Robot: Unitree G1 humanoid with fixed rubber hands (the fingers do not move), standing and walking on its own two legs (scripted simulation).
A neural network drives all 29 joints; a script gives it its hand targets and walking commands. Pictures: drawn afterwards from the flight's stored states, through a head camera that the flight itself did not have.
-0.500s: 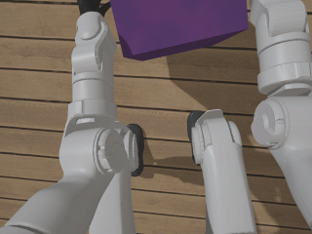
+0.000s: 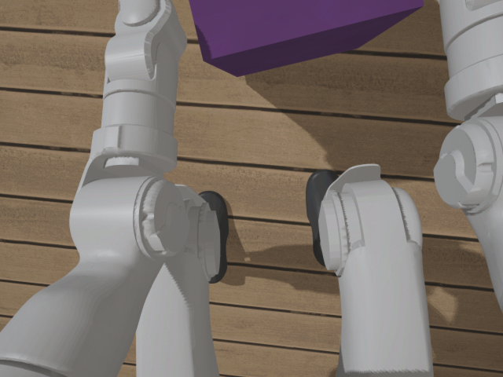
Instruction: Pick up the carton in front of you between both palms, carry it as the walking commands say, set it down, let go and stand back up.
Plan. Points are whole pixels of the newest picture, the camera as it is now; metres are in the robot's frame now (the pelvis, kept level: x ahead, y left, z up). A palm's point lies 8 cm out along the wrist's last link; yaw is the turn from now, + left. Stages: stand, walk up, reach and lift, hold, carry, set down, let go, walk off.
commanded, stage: set down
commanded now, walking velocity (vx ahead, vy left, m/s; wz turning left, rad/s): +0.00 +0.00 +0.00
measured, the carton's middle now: out of the picture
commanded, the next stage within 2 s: none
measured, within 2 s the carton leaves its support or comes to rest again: rests again in 0.06 s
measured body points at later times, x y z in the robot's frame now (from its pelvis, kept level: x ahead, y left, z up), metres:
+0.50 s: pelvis -0.01 +0.00 -0.01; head +0.36 -0.06 +0.22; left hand +0.56 +0.07 -0.18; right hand +0.55 -0.25 -0.19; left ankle +0.11 +0.13 -0.35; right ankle +0.11 -0.12 -0.35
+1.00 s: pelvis +0.00 +0.00 -0.01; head +0.38 -0.06 +0.20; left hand +0.56 +0.10 -0.21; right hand +0.55 -0.28 -0.21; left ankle +0.11 +0.13 -0.35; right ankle +0.11 -0.12 -0.35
